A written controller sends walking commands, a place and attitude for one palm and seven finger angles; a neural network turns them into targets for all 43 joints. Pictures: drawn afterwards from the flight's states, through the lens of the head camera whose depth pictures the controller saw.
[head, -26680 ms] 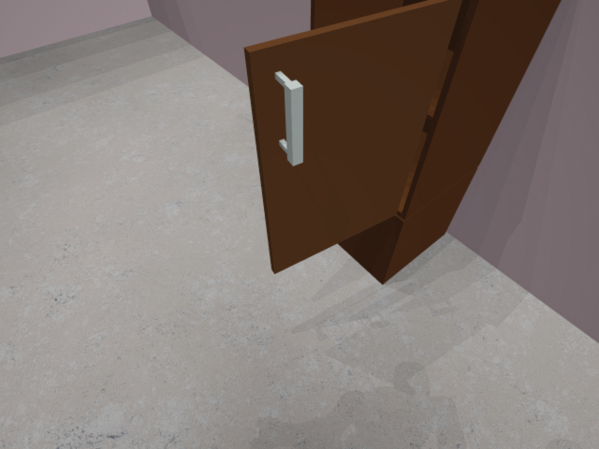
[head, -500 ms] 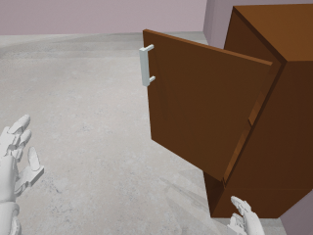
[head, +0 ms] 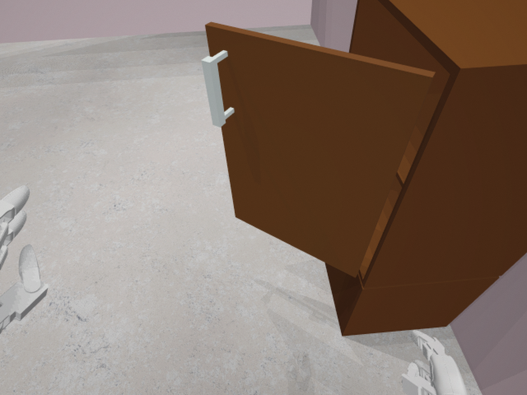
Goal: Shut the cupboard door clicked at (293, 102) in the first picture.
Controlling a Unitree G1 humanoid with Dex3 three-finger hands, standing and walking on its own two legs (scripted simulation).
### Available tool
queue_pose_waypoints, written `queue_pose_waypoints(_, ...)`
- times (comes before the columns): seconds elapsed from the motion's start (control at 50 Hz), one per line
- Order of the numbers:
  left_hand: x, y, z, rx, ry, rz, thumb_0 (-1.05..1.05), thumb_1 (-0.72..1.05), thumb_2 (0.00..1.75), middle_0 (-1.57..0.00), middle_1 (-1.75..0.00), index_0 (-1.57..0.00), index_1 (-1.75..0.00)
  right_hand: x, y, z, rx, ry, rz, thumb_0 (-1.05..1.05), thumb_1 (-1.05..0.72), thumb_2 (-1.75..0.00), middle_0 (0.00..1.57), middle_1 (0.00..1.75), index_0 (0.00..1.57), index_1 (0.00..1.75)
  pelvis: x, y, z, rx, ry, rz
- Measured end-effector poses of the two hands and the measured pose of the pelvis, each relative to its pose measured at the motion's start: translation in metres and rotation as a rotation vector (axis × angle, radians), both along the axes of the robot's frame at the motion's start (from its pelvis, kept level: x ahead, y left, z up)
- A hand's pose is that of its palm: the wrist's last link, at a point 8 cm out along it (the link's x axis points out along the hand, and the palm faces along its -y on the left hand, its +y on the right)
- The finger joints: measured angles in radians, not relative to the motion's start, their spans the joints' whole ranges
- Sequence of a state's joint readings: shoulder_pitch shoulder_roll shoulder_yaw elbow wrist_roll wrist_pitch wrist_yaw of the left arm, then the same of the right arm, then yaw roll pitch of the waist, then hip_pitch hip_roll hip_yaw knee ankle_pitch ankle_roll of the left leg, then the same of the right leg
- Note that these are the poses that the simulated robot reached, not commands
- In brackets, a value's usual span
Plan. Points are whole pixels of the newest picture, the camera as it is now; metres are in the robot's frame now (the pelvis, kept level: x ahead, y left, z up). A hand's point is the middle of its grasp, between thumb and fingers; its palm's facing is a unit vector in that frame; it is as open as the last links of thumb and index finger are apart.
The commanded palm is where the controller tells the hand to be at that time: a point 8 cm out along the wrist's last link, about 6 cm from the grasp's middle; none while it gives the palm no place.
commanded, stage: step back with the hand held close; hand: left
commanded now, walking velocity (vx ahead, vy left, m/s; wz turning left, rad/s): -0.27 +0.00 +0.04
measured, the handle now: (220, 89) +0.65 +0.13 +0.14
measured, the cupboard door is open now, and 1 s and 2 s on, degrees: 53 53 53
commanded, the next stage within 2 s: stop stepping back and stand still in 1.04 s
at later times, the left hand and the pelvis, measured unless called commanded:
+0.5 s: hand out of the picture +0.09 +0.29 +0.16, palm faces +0.50 -0.72 -0.47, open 7.4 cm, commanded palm +0.03 +0.32 +0.18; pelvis -0.09 +0.01 -0.02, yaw +3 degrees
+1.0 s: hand out of the picture +0.01 +0.29 +0.16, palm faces +0.48 -0.78 -0.41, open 7.4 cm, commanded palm -0.04 +0.31 +0.18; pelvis -0.18 +0.01 -0.02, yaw +1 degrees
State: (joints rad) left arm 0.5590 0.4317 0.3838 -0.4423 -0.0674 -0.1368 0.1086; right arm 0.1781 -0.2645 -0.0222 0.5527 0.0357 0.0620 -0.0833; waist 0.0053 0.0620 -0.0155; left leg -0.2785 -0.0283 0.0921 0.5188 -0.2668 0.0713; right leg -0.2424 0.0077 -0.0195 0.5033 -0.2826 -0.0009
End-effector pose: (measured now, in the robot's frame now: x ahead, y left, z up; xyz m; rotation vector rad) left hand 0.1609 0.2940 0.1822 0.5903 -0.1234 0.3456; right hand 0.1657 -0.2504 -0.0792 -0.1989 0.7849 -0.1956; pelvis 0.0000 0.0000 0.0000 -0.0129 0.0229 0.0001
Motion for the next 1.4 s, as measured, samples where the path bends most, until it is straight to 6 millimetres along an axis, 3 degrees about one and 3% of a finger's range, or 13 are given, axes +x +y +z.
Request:
queue_pose_waypoints(0.22,-0.045,0.022,-0.003,-0.005,-0.091,0.019,0.01,0.89,0.9,-0.21,-0.3,-0.22,-0.3,-0.042,0.014,0.011,-0.044,-0.03,0.016,0.01,-0.91,-0.9,0.2,0.3,0.2,0.3,-0.039,0.01,-0.005,-0.017,-0.013,0.003)
queue_pose_waypoints(0.38,-0.085,0.034,-0.006,0.026,-0.157,0.072,0.01,0.89,0.9,-0.21,-0.3,-0.22,-0.3,-0.075,0.029,-0.005,-0.044,-0.016,0.079,0.01,-0.91,-0.9,0.2,0.3,0.2,0.3,-0.072,0.014,-0.015,-0.03,-0.025,0.05)
queue_pose_waypoints(0.52,-0.117,0.028,-0.002,0.038,-0.2,0.071,0.01,0.89,0.9,-0.21,-0.3,-0.22,-0.3,-0.099,0.037,-0.014,-0.024,0.007,0.119,0.01,-0.91,-0.9,0.2,0.3,0.2,0.3,-0.094,0.011,-0.018,-0.026,-0.03,0.057)
queue_pose_waypoints(0.62,-0.129,0.026,0.001,0.028,-0.249,0.049,0.01,0.89,0.9,-0.21,-0.3,-0.22,-0.3,-0.112,0.036,-0.011,-0.039,0.009,0.126,0.01,-0.91,-0.9,0.2,0.3,0.2,0.3,-0.106,0.012,-0.017,-0.025,-0.023,0.059)
queue_pose_waypoints(0.76,-0.138,0.038,-0.003,0.047,-0.257,0.023,0.01,0.89,0.9,-0.21,-0.3,-0.22,-0.3,-0.129,0.035,-0.004,-0.074,-0.029,0.099,0.01,-0.91,-0.9,0.2,0.3,0.2,0.3,-0.127,0.018,-0.02,-0.062,-0.027,0.085)
queue_pose_waypoints(0.86,-0.165,0.044,0.003,0.076,-0.261,0.034,0.01,0.89,0.9,-0.21,-0.3,-0.22,-0.3,-0.136,0.039,-0.003,-0.067,-0.039,0.116,0.01,-0.91,-0.9,0.2,0.3,0.2,0.3,-0.14,0.017,-0.021,-0.071,0.015,0.089)
queue_pose_waypoints(0.98,-0.189,0.033,-0.006,0.005,-0.231,0.028,0.01,0.89,0.9,-0.21,-0.3,-0.21,-0.3,-0.149,0.047,-0.003,-0.04,-0.05,0.159,0.01,-0.91,-0.9,0.2,0.3,0.2,0.3,-0.174,0.012,-0.018,-0.075,0.053,0.019)
queue_pose_waypoints(1.12,-0.205,0.017,0.01,-0.016,-0.358,-0.115,0.01,0.88,0.9,-0.21,-0.3,-0.22,-0.3,-0.189,0.047,0.009,-0.038,-0.103,0.089,0.01,-0.91,-0.9,0.2,0.3,0.2,0.3,-0.204,0.013,-0.019,-0.088,-0.029,0.026)
queue_pose_waypoints(1.22,-0.238,0.034,0.013,0.014,-0.306,-0.085,0.01,0.88,0.9,-0.21,-0.31,-0.22,-0.3,-0.227,0.041,0.02,-0.048,-0.126,0.046,0.01,-0.91,-0.9,0.2,0.3,0.2,0.3,-0.232,0.016,-0.015,-0.079,-0.032,0.038)
queue_pose_waypoints(1.3,-0.266,0.05,0.005,-0.022,-0.264,-0.026,0.01,0.88,0.9,-0.21,-0.3,-0.22,-0.3,-0.268,0.035,0.024,-0.09,-0.056,0.001,0.01,-0.91,-0.9,0.2,0.3,0.2,0.3,-0.238,0.032,-0.007,-0.014,-0.022,-0.081)
queue_pose_waypoints(1.34,-0.265,0.059,-0.002,-0.07,-0.288,-0.004,0.01,0.88,0.9,-0.21,-0.3,-0.22,-0.3,-0.287,0.035,0.023,-0.127,-0.03,-0.019,0.01,-0.91,-0.9,0.2,0.3,0.2,0.3,-0.242,0.043,-0.008,-0.029,-0.017,-0.104)
queue_pose_waypoints(1.4,-0.246,0.073,-0.015,-0.152,-0.367,-0.006,0.01,0.89,0.9,-0.21,-0.3,-0.22,-0.3,-0.312,0.038,0.009,-0.17,-0.002,-0.045,0.01,-0.91,-0.9,0.2,0.3,0.2,0.3,-0.261,0.059,-0.022,-0.058,-0.035,-0.061)
